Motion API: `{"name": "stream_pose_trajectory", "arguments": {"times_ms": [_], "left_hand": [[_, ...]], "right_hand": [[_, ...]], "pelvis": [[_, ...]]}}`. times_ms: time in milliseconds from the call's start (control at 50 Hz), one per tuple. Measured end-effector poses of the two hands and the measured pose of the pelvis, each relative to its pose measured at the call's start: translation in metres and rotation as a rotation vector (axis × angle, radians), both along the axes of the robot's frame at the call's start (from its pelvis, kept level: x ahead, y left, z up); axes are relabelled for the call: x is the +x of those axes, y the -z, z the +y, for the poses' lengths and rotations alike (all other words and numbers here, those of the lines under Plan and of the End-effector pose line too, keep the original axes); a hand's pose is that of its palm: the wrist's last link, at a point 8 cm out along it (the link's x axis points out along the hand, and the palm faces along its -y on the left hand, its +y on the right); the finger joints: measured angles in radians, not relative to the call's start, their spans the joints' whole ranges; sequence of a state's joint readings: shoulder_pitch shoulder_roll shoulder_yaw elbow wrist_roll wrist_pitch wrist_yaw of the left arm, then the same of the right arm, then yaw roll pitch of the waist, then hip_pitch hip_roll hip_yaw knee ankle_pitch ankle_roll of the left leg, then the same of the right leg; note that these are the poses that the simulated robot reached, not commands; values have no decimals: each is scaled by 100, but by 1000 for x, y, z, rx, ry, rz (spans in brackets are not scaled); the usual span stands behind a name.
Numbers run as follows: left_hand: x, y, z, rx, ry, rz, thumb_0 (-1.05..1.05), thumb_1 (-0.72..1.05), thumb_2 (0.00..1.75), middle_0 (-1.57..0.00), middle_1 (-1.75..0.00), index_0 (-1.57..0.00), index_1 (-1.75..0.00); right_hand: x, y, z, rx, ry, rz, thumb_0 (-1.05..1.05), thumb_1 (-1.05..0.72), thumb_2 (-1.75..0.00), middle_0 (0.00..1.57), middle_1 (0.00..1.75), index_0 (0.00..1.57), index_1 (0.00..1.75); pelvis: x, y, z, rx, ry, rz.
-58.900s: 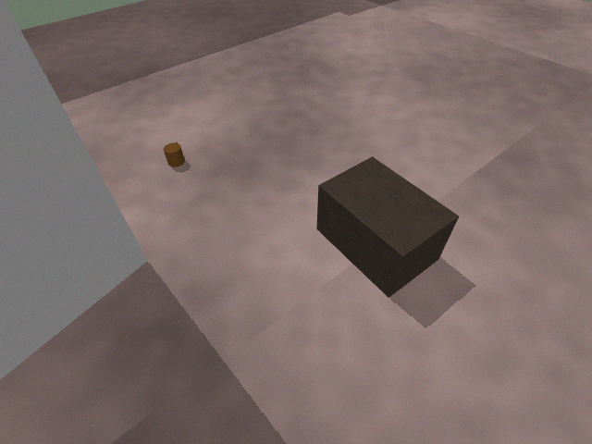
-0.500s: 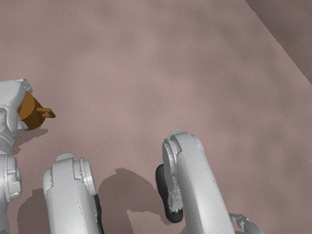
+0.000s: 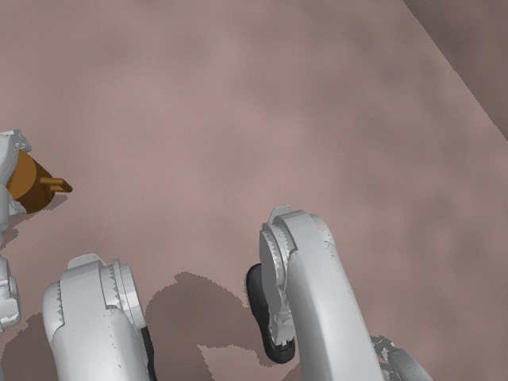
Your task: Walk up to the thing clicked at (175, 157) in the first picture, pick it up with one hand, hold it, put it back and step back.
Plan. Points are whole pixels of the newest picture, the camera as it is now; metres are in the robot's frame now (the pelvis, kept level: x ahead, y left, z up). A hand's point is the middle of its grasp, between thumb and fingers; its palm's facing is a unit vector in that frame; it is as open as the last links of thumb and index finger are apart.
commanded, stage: rest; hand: left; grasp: from above
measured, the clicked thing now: (27, 183) +0.45 +0.28 -0.26
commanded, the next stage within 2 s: open in 0.10 s
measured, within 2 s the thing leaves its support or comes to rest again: neither
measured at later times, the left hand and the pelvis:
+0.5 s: hand out of the picture +0.44 +0.30 -0.22, palm faces -0.46 -0.11 -0.88, open 11.7 cm; pelvis -0.01 +0.00 -0.01, yaw -2 degrees
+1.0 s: hand out of the picture +0.45 +0.30 -0.22, palm faces -0.46 -0.11 -0.88, open 14.1 cm; pelvis -0.01 +0.01 +0.00, yaw -2 degrees
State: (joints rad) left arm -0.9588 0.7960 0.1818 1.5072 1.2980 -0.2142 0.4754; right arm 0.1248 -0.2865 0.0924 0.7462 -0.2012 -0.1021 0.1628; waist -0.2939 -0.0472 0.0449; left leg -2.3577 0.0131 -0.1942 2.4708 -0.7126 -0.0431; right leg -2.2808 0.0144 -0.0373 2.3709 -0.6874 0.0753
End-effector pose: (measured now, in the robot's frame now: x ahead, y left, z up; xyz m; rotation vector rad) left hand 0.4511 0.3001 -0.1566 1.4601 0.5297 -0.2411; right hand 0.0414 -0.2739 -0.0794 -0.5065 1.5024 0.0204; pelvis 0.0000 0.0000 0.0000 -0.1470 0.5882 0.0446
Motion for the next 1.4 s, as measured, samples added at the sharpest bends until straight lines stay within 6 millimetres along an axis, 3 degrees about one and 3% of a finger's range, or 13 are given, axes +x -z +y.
{"name": "stream_pose_trajectory", "arguments": {"times_ms": [360,600,880,1400], "left_hand": [[2,2,4,-4,13,12,-1,-18,66,-61,-65,-59,-65],[1,8,6,3,8,-28,-1,-34,86,-39,-81,-37,-83],[9,6,7,8,-13,-12,-1,-56,105,-14,-99,-12,-102],[8,2,7,6,4,-14,0,-56,103,-8,-106,-9,-107]], "right_hand": [[-13,-1,8,19,-38,-21,0,-89,-89,20,30,20,30],[-28,-10,11,10,-28,3,0,-89,-89,20,30,20,30],[-22,-9,18,48,-37,-6,0,-89,-89,20,30,20,30],[-22,-13,14,41,-52,-6,0,-89,-89,20,30,20,30]], "pelvis": [[-6,9,3,-23,13,-54],[-8,10,6,-37,15,-56],[-6,7,8,-47,15,-45],[-8,5,6,-44,18,-53]]}}
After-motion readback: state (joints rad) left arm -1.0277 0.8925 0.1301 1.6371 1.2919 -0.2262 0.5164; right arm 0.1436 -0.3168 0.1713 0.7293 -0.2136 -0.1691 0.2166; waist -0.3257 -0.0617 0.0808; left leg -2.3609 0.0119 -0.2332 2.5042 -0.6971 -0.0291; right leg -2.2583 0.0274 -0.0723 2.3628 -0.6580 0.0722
